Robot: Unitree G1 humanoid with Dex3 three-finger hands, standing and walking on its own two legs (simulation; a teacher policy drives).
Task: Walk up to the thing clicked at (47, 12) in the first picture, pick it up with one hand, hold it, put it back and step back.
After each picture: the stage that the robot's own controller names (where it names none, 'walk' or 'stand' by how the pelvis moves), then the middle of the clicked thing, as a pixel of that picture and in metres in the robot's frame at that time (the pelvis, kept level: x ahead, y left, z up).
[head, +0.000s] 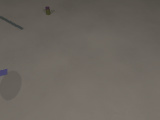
stand; (47, 10) +2.24 +0.55 -0.72
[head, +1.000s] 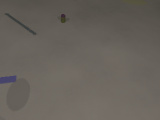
walk; (63, 18) +2.14 +0.22 -0.70
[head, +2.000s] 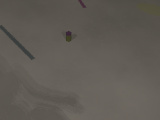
walk; (68, 36) +1.53 +0.16 -0.71
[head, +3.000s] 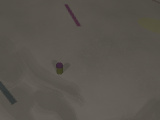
walk; (59, 68) +1.04 +0.19 -0.72
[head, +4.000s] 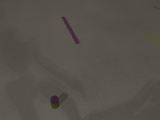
walk; (54, 102) +0.68 +0.20 -0.72
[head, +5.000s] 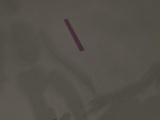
stand; out of the picture +0.44 +0.22 -0.69
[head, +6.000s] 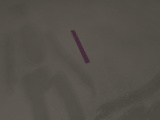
stand; out of the picture +0.39 +0.21 -0.72
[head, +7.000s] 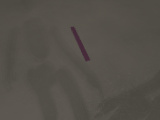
stand; out of the picture +0.34 +0.23 -0.71
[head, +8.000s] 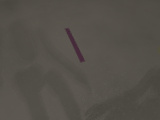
walk; out of the picture +0.36 +0.20 -0.71
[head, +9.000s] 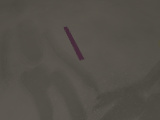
stand; out of the picture +0.36 +0.25 -0.71
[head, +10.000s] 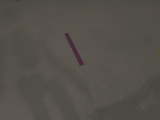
stand; out of the picture +0.39 +0.22 -0.71
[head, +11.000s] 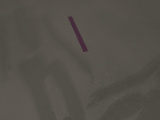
walk; out of the picture +0.37 +0.20 -0.72
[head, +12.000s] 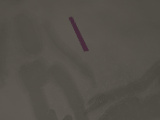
stand; out of the picture +0.39 +0.19 -0.70
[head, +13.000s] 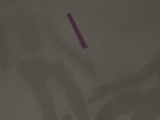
stand; out of the picture +0.37 +0.21 -0.69
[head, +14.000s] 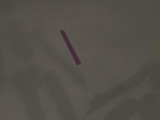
stand; out of the picture +0.33 +0.22 -0.72
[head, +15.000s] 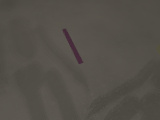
stand; out of the picture +0.32 +0.21 -0.73
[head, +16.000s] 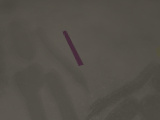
stand; out of the picture +0.32 +0.21 -0.73
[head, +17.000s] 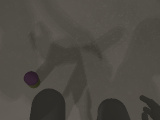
go down; (32, 80) +0.38 +0.25 -0.39
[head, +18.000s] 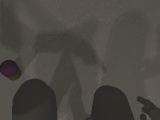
go down; (11, 70) +0.37 +0.30 -0.31
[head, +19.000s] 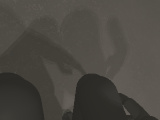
close in; out of the picture +0.34 +0.33 -0.22
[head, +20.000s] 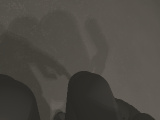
close; out of the picture +0.33 +0.34 -0.21
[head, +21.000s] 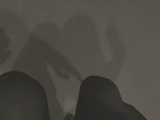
lift; out of the picture +0.30 +0.31 -0.16
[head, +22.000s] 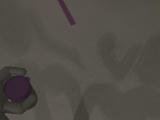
lift; (22, 94) +0.31 +0.20 +0.01
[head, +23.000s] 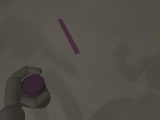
hold; (37, 92) +0.33 +0.16 +0.03
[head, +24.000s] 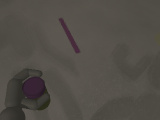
hold; (37, 94) +0.33 +0.17 +0.01
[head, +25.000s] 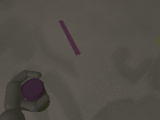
crouch; (36, 95) +0.32 +0.17 +0.01
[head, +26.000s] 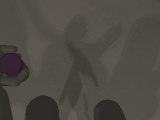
crouch; (15, 69) +0.38 +0.24 -0.08
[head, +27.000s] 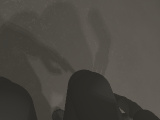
lower; out of the picture +0.34 +0.35 -0.22
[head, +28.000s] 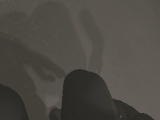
lower; out of the picture +0.36 +0.35 -0.21
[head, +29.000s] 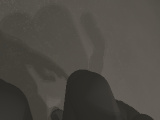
lower; out of the picture +0.34 +0.34 -0.21
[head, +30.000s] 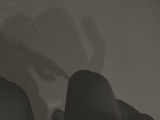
lower; out of the picture +0.33 +0.34 -0.21
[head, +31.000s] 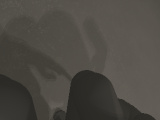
loosen; out of the picture +0.31 +0.34 -0.21
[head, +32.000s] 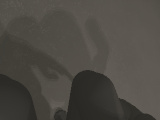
withdraw; out of the picture +0.31 +0.34 -0.21
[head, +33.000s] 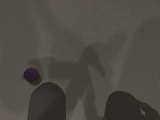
walk; (33, 77) +0.39 +0.28 -0.35
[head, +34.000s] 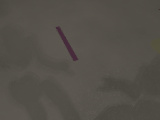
stand; out of the picture +0.31 +0.22 -0.66
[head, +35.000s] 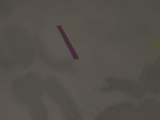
stand; out of the picture +0.32 +0.23 -0.67
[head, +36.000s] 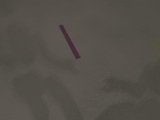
stand; out of the picture +0.32 +0.23 -0.67
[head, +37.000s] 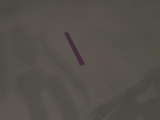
stand; out of the picture +0.33 +0.22 -0.72
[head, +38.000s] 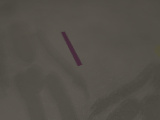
stand; out of the picture +0.30 +0.23 -0.73
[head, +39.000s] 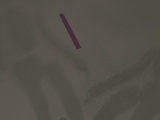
walk; out of the picture +0.34 +0.23 -0.71
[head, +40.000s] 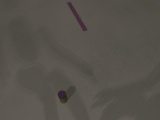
walk; (62, 97) +0.61 +0.22 -0.70
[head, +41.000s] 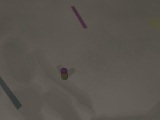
stand; (64, 74) +0.97 +0.18 -0.70
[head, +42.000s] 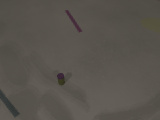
stand; (61, 79) +0.95 +0.22 -0.72
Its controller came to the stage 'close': yes
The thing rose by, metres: 0.71
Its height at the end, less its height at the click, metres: +0.00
